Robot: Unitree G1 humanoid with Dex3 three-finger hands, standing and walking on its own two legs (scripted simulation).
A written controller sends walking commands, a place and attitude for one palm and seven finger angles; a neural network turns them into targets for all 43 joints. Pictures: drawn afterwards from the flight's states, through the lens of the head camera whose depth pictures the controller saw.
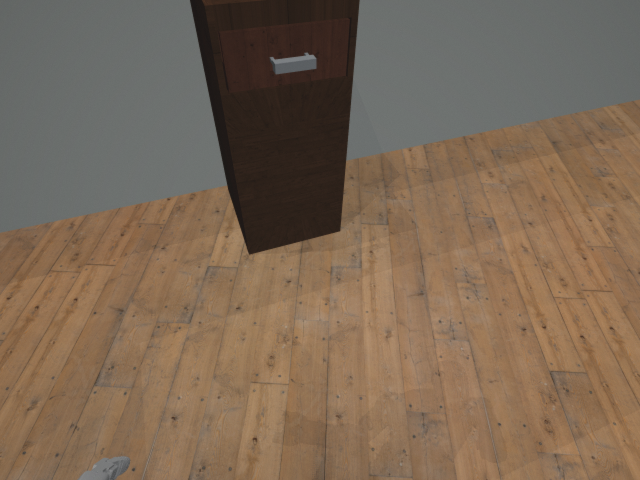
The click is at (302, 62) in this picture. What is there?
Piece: drawer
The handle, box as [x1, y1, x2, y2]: [270, 53, 316, 73]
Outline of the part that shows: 316,59 313,55 309,55 307,53 304,53 303,56 282,59 274,59 270,57 270,61 273,65 273,70 275,73 315,68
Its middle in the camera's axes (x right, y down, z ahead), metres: -0.08 -0.49 +1.07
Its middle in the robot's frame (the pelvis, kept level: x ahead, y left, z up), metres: +1.14 +0.13 +0.02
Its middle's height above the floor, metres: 0.79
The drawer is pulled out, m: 0.00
